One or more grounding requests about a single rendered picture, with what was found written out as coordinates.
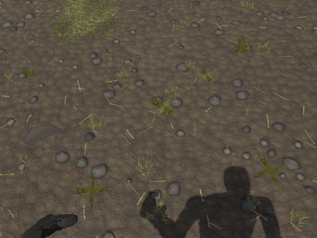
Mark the robot left hand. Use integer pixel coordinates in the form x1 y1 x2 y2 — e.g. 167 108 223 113
21 213 78 238

